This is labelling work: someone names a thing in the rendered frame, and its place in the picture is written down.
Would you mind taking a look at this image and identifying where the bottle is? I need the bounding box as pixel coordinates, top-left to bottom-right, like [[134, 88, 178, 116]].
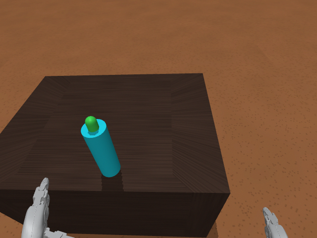
[[81, 116, 120, 177]]

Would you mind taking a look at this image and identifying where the left robot hand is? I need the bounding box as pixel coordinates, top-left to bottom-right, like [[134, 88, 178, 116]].
[[21, 178, 74, 238]]

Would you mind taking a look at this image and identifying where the right robot hand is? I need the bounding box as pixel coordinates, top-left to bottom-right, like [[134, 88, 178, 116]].
[[263, 207, 288, 238]]

